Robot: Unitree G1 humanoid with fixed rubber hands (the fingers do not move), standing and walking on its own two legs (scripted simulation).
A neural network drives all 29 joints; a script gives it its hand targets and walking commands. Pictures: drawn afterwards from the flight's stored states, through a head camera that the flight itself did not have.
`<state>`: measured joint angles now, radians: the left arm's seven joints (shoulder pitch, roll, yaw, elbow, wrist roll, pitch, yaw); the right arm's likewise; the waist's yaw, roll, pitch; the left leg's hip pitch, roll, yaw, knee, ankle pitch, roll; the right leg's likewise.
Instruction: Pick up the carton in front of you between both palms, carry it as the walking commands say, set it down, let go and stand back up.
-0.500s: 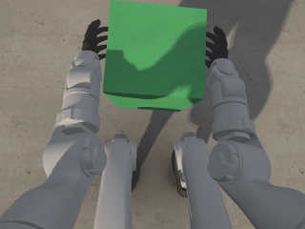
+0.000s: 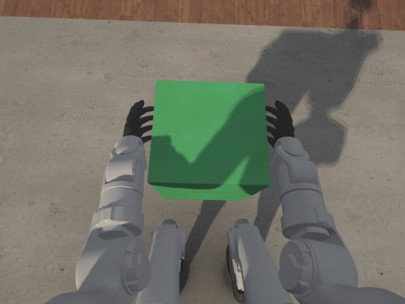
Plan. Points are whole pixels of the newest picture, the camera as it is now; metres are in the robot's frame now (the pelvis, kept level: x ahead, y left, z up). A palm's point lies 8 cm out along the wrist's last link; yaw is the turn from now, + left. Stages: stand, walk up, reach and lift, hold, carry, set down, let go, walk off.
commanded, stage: reach and lift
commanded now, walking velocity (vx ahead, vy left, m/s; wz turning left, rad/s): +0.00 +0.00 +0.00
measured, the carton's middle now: (206, 150) +0.42 +0.00 -0.11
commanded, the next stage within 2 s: hold in 1.78 s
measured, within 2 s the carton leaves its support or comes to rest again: neither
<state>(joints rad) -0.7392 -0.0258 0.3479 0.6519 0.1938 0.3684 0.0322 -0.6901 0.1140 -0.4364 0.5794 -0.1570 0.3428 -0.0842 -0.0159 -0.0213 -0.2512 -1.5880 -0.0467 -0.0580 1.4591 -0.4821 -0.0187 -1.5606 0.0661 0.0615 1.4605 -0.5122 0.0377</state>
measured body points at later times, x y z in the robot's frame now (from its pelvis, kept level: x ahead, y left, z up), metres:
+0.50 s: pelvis +0.05 -0.01 +0.13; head +0.10 +0.00 +0.58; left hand +0.39 +0.15 +0.11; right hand +0.39 -0.15 +0.11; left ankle +0.08 +0.12 -0.56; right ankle +0.07 -0.13 -0.56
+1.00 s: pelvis +0.05 -0.01 +0.18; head +0.02 -0.01 +0.63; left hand +0.35 +0.15 +0.19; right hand +0.36 -0.15 +0.20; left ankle +0.08 +0.12 -0.56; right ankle +0.07 -0.13 -0.56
